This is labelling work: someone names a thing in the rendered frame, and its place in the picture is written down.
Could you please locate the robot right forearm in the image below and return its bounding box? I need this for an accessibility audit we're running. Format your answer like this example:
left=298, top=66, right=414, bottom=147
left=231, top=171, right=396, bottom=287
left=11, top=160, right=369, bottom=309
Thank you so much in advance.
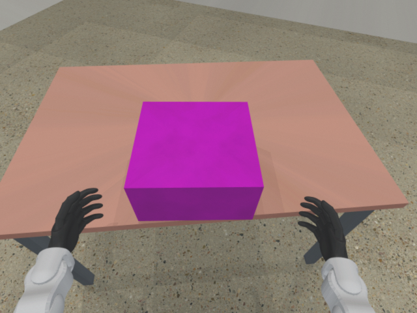
left=321, top=257, right=376, bottom=313

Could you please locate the right robot hand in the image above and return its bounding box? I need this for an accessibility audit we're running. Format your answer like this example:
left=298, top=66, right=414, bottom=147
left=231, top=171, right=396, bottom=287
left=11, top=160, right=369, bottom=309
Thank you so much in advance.
left=298, top=196, right=348, bottom=261

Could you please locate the carton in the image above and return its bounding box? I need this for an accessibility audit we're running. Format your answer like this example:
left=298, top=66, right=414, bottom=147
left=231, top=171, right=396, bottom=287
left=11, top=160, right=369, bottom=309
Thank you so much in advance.
left=124, top=102, right=264, bottom=221

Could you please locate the table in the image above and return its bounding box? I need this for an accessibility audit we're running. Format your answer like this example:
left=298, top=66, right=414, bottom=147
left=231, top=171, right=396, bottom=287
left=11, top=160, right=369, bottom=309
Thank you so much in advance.
left=0, top=60, right=409, bottom=286

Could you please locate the left robot hand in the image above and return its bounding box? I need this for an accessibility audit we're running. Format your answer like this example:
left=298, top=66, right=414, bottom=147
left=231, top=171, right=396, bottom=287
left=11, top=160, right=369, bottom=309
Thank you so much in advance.
left=48, top=188, right=104, bottom=253

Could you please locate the robot left forearm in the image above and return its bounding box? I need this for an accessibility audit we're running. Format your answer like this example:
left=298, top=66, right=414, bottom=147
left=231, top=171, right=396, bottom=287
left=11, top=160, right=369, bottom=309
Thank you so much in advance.
left=13, top=247, right=75, bottom=313

